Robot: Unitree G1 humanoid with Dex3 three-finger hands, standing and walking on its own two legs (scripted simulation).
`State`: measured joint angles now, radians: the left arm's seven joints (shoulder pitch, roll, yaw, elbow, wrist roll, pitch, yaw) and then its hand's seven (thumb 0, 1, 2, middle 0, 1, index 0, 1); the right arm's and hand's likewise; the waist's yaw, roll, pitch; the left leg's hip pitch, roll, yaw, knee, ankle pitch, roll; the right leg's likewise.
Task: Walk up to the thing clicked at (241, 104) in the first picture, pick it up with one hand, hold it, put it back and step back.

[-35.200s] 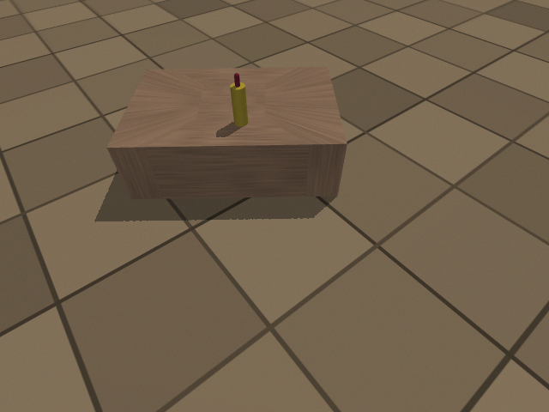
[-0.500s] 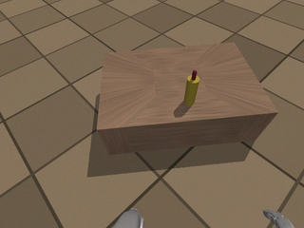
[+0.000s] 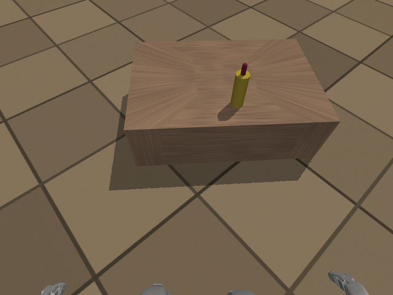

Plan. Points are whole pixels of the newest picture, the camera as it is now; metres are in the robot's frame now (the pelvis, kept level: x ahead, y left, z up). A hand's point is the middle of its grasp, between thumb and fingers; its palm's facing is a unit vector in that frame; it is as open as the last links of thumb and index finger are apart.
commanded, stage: step back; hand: right
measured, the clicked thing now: (240, 85) +1.02 -0.22 -0.31
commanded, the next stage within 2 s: stand in 1.28 s
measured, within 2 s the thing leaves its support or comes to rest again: neither
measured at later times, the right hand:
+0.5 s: hand out of the picture -0.05 -0.26 -0.15, palm faces -0.12 +0.92 -0.36, open 7.4 cm
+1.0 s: hand out of the picture -0.02 -0.25 -0.14, palm faces -0.09 +0.93 -0.35, open 7.4 cm
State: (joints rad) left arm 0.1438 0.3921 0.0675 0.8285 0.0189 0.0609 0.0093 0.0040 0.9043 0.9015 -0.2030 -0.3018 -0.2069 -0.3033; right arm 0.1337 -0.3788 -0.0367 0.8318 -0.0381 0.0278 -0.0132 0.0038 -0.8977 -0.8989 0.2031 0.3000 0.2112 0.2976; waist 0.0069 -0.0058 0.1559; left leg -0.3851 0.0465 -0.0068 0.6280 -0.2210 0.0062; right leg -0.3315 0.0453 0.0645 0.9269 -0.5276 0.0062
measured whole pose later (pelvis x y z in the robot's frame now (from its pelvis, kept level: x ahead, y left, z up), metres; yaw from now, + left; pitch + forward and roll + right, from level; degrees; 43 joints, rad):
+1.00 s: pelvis -0.12 +0.00 +0.01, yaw +4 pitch -2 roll -1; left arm 0.17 0.37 0.04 1.04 0.02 -0.03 -0.01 0.01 0.90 0.90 -0.20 -0.30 -0.21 -0.30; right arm 0.16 -0.34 -0.04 1.04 -0.02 -0.02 0.01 0.00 -0.90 -0.90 0.20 0.30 0.21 0.30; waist 0.01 0.00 0.05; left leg -0.20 0.01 -0.01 0.56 -0.33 0.00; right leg -0.21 0.00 0.00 0.53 -0.28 0.01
